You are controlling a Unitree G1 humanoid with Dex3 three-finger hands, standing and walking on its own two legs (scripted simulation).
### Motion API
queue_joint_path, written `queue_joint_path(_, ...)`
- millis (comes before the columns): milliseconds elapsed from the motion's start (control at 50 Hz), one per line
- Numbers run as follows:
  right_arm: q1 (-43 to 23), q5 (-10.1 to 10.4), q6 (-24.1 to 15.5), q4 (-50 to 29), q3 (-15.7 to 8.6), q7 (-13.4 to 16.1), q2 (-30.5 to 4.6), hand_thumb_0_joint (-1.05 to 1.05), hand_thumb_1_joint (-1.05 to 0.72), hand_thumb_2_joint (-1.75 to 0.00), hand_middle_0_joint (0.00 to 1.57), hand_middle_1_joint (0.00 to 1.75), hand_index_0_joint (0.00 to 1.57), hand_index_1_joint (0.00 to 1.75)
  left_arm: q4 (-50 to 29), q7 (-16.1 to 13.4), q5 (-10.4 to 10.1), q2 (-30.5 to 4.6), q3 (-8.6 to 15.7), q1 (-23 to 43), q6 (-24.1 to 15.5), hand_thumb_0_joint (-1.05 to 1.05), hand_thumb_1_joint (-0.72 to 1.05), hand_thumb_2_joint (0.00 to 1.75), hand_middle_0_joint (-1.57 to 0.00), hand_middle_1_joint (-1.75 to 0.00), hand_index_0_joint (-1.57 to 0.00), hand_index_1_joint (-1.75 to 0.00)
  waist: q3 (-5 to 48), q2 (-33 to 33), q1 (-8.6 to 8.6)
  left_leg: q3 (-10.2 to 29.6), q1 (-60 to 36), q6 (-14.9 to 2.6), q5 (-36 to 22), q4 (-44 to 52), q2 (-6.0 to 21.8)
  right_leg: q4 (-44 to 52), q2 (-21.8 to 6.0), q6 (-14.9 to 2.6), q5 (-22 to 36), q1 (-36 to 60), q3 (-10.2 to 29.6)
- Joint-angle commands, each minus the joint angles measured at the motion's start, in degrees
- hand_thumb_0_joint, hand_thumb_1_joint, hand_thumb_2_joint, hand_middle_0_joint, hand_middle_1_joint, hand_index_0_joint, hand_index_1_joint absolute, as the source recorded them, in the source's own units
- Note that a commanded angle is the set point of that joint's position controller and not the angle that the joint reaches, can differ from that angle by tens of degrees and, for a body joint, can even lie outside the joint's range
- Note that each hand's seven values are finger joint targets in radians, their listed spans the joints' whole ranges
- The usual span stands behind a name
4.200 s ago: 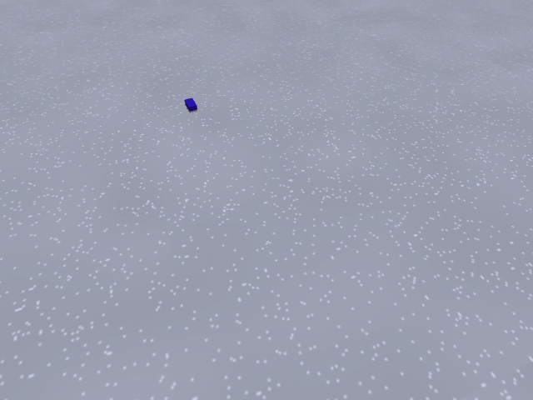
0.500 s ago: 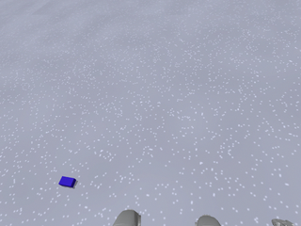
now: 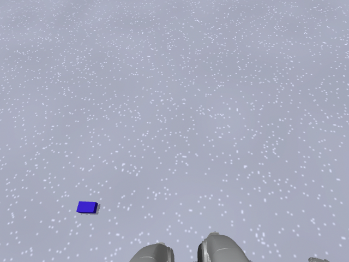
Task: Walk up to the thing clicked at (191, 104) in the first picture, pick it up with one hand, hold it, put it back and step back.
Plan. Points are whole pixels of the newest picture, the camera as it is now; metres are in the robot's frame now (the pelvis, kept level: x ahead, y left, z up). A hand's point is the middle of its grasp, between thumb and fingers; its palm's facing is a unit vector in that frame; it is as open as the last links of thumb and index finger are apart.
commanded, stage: walk up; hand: left
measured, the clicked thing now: (87, 207) +0.42 +0.51 -0.72
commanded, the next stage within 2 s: none
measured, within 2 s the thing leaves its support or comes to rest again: neither
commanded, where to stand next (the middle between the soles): +0.01 +0.27 m, yaw -3 degrees
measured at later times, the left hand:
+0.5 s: hand out of the picture +0.02 +0.57 -0.14, palm faces +0.03 -0.79 -0.61, open 7.4 cm
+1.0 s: hand out of the picture +0.08 +0.54 -0.12, palm faces -0.11 -0.93 -0.35, open 7.4 cm
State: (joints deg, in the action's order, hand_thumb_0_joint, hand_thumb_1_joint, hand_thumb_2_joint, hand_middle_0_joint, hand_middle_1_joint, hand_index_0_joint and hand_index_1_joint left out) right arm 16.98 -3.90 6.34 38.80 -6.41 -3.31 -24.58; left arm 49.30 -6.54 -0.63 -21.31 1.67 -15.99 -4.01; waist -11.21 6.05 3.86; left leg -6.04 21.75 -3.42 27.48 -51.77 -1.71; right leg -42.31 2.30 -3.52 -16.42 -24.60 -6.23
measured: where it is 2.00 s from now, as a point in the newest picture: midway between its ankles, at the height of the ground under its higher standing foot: outside the picture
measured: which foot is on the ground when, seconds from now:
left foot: up 0.00-0.32, down 0.34-1.00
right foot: down 0.00-0.36, up 0.38-0.68, down 0.70-1.00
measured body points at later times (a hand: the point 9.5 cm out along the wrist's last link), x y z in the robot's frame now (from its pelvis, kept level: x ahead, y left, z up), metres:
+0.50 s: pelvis -0.04 +0.23 -0.01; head +0.01 +0.23 +0.43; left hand +0.02 +0.61 -0.10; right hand +0.04 -0.10 -0.12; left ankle -0.02 +0.36 -0.70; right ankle +0.00 +0.05 -0.64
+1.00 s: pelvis -0.04 +0.30 +0.02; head -0.03 +0.30 +0.47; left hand +0.08 +0.59 -0.10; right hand +0.03 +0.00 -0.09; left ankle -0.02 +0.36 -0.70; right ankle -0.05 +0.19 -0.70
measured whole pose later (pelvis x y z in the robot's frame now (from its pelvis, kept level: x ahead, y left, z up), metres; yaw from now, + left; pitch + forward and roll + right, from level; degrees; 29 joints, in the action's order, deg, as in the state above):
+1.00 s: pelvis -0.04 +0.30 +0.02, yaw -6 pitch -2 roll +0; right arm 9.4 -1.2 -2.3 53.6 0.1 -0.5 -19.7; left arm 56.4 -0.1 0.1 -20.9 1.1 -8.5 -1.1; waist -3.4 -0.6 0.2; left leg -8.1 15.2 -4.6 17.1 -33.9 -1.5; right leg -35.8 1.9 -1.7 -19.2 -14.5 1.1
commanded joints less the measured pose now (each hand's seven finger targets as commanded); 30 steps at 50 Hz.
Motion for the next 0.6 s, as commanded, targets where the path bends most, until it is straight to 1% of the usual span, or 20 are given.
queue_joint_path(0,1.6,-0.3,-0.6,-7.6,-4.3,2.0,-13.3,0.0,-0.9,-0.9,0.2,0.3,0.2,0.3,-4.7,-2.8,1.4,-23.9,8.1,-7.3,0.1,0.0,0.9,0.9,-0.2,-0.3,-0.2,-0.3,17.4,-7.7,-5.18,17.4,19.7,5.88,8.3,-30.6,4.6,19.8,-35.7,-19.04,6.0,20.6,47.0)
queue_joint_path(40,-1.3,0.0,-1.2,-6.4,-5.0,1.4,-15.1,0.0,-0.9,-0.9,0.2,0.3,0.2,0.3,-6.2,-2.5,1.0,-20.1,7.2,-3.4,-0.6,0.0,0.9,0.9,-0.2,-0.3,-0.2,-0.3,11.5,-2.5,-4.12,19.7,17.2,4.7,2.2,-32.6,5.3,18.6,-27.8,-15.48,2.9,10.2,34.6)
queue_joint_path(60,-0.3,0.5,-1.2,-5.3,-4.9,1.1,-14.2,0.0,-0.9,-0.9,0.2,0.3,0.2,0.3,-5.8,-2.2,1.1,-19.1,6.9,-3.0,-0.7,0.0,0.9,0.9,-0.2,-0.3,-0.2,-0.3,10.9,-3.0,-3.68,19.0,15.4,4.11,0.2,-31.1,3.2,17.0,-23.4,-12.28,4.1,7.8,26.7)
queue_joint_path(100,0.4,0.3,-0.8,-5.0,-4.4,0.1,-12.4,0.0,-0.9,-0.9,0.2,0.3,0.2,0.3,-5.4,-1.5,1.7,-19.9,7.4,-2.8,-0.8,0.0,0.9,0.9,-0.2,-0.3,-0.2,-0.3,9.2,-8.2,-3.3,18.6,13.6,3.95,-2.8,-30.9,2.4,14.4,-19.8,-10.02,4.3,3.3,19.9)
queue_joint_path(180,-0.2,0.8,-0.2,-4.7,-4.2,-1.1,-11.5,0.0,-0.9,-0.9,0.2,0.3,0.2,0.3,-5.9,-0.7,2.7,-22.7,8.5,-0.9,-0.7,0.0,0.9,0.9,-0.2,-0.3,-0.2,-0.3,8.1,-16.8,-3.47,12.7,11.7,4.87,-4.0,-18.1,5.1,13.7,-15.8,-7.7,-5.5,1.1,12.7)
queue_joint_path(220,-1.9,0.9,0.0,-5.0,-4.3,-1.5,-11.5,0.0,-0.9,-0.9,0.2,0.3,0.2,0.3,-5.8,-0.3,3.2,-24.6,9.2,-0.9,-0.3,0.0,0.9,0.9,-0.2,-0.3,-0.2,-0.3,7.7,-20.4,-4.16,9.4,9.0,4.84,-1.0,-9.4,7.1,13.7,-15.4,-7.57,-7.2,-0.5,11.9)
queue_joint_path(260,-2.6,0.7,-0.2,-4.8,-4.4,-1.8,-11.4,0.0,-0.9,-0.9,0.2,0.3,0.2,0.3,-5.2,-0.1,3.3,-25.7,9.6,-1.3,-0.1,0.0,0.9,0.9,-0.2,-0.3,-0.2,-0.3,7.8,-21.6,-4.81,6.6,4.5,3.87,0.9,-3.6,7.1,12.3,-15.5,-6.9,-9.5,-3.6,12.4)
queue_joint_path(280,-1.2,0.7,-0.4,-4.3,-4.8,-1.8,-12.1,0.0,-0.9,-0.9,0.2,0.3,0.2,0.3,-5.6,0.0,3.3,-26.4,9.8,0.3,0.1,0.0,0.9,0.9,-0.2,-0.3,-0.2,-0.3,9.1,-22.4,-3.53,5.9,0.6,3.59,1.5,0.5,6.9,10.8,-16.0,-6.37,-7.3,-5.6,12.8)
queue_joint_path(300,4.2,0.6,-0.7,-2.2,-5.2,-1.7,-12.3,0.0,-0.9,-0.9,0.2,0.3,0.2,0.3,-5.7,-0.1,2.9,-26.3,9.6,3.7,0.3,0.0,0.9,0.9,-0.2,-0.3,-0.2,-0.3,10.8,-20.8,0.04,4.0,-6.2,3.23,-3.1,7.4,6.3,6.8,-15.6,-4.78,-5.9,-8.6,11.6)
queue_joint_path(320,8.4,-0.3,-1.1,0.2,-6.0,-1.4,-13.6,0.0,-0.9,-0.9,0.2,0.3,0.2,0.3,-5.2,-0.3,3.0,-23.0,8.7,3.2,0.8,0.0,0.9,0.9,-0.2,-0.3,-0.2,-0.3,13.1,-12.9,1.93,3.7,-12.3,3.27,-2.5,10.5,3.7,-3.3,-12.5,-2.4,-7.5,-11.8,8.7)
queue_joint_path(340,11.5,-1.6,-1.5,0.8,-6.3,-1.0,-15.3,0.0,-0.9,-0.9,0.2,0.3,0.2,0.3,-5.0,-0.8,2.5,-17.9,7.1,2.1,1.3,0.0,0.9,0.9,-0.2,-0.3,-0.2,-0.3,11.5,-0.8,4.63,10.6,-12.4,1.31,1.8,17.0,4.6,-18.1,-6.2,-0.34,-9.3,-18.8,6.4)
queue_joint_path(360,7.2,-1.3,-1.9,-1.7,-6.5,-0.6,-21.0,0.0,-0.9,-0.9,0.2,0.3,0.2,0.3,-6.2,-1.5,1.6,-13.4,5.9,2.0,1.6,0.0,0.9,0.9,-0.2,-0.3,-0.2,-0.3,8.0,16.2,2.95,35.6,-3.8,-2.77,1.3,28.4,17.3,-31.3,2.8,1.79,-23.5,-27.7,3.2)
queue_joint_path(380,0.0,0.4,-2.1,-2.1,-6.9,0.1,-26.0,0.0,-0.9,-0.9,0.2,0.3,0.2,0.3,-6.4,-3.0,2.1,-16.7,6.0,6.5,1.1,0.0,0.9,0.9,-0.2,-0.3,-0.2,-0.3,4.7,21.0,2.81,45.6,7.9,-9.55,8.6,37.6,20.9,-36.4,0.3,-0.07,-23.7,-21.0,9.4)
queue_joint_path(400,-6.5,0.4,-2.1,-3.6,-6.0,0.5,-23.9,0.0,-0.9,-0.9,0.2,0.3,0.2,0.3,-4.9,-2.8,1.7,-18.8,6.1,4.6,0.7,0.0,0.9,0.9,-0.2,-0.3,-0.2,-0.3,1.9,17.4,0.2,46.2,13.0,-13.31,10.4,37.6,23.1,-38.3,-1.9,0.07,-20.1,-18.1,9.2)
queue_joint_path(420,-8.3,-0.3,-2.0,-5.0,-4.9,0.7,-18.3,0.0,-0.9,-0.9,0.2,0.3,0.2,0.3,-2.6,-2.3,0.3,-20.2,6.7,3.4,0.7,0.0,0.9,0.9,-0.2,-0.3,-0.2,-0.3,0.0,7.6,0.23,33.9,12.4,-10.68,4.2,31.1,17.8,-36.2,-2.7,1.15,-15.5,-17.7,10.8)
queue_joint_path(440,-8.7,-0.8,-2.1,-5.1,-4.0,1.1,-16.1,0.0,-0.9,-0.9,0.2,0.3,0.2,0.3,-0.4,-1.9,-0.4,-19.1,7.2,-1.5,1.0,0.0,0.9,0.9,-0.2,-0.3,-0.2,-0.3,1.9,7.4,-1.72,26.7,8.7,-8.45,-1.5,26.5,14.2,-35.7,-0.9,1.14,-13.2,-17.4,11.2)
queue_joint_path(460,-9.4,-0.5,-2.4,-4.8,-3.6,1.3,-14.4,0.0,-0.9,-0.9,0.2,0.3,0.2,0.3,1.5,-1.6,-0.7,-19.2,7.3,-6.0,1.2,0.0,0.9,0.9,-0.2,-0.3,-0.2,-0.3,4.4,7.4,-3.79,23.4,2.7,-7.45,-8.3,22.8,12.9,-34.3,-1.1,1.06,-11.2,-16.6,9.7)
queue_joint_path(500,-5.6,0.3,-3.2,-3.1,-3.3,1.2,-13.6,0.0,-0.9,-0.9,0.2,0.3,0.2,0.3,1.9,-0.5,-0.5,-17.1,6.5,-6.2,0.9,0.0,0.9,0.9,-0.2,-0.3,-0.2,-0.3,9.8,10.3,-2.83,22.5,-7.5,-7.56,-17.1,19.0,11.7,-24.6,-2.7,1.68,-11.7,-13.4,6.9)
queue_joint_path(540,-2.2,1.0,-3.8,-2.0,-2.9,1.7,-13.0,0.0,-0.9,-0.9,0.2,0.3,0.2,0.3,-0.1,0.6,0.4,-15.0,5.5,-3.4,0.4,0.0,0.9,0.9,-0.2,-0.3,-0.2,-0.3,14.1,9.8,-1.67,23.9,-13.0,-9.7,-17.1,18.2,14.2,-16.4,-3.7,2.07,-13.5,-10.9,5.1)
queue_joint_path(580,-0.3,2.0,-4.6,-1.2,-2.3,2.3,-12.5,0.0,-0.9,-0.9,0.2,0.3,0.2,0.3,-0.9,1.9,1.9,-14.5,5.3,-1.0,0.4,0.0,0.9,0.9,-0.2,-0.3,-0.2,-0.3,13.9,4.7,-1.53,27.5,-10.0,-11.18,-14.1,20.0,18.2,-13.2,-3.2,1.76,-14.6,-6.2,6.1)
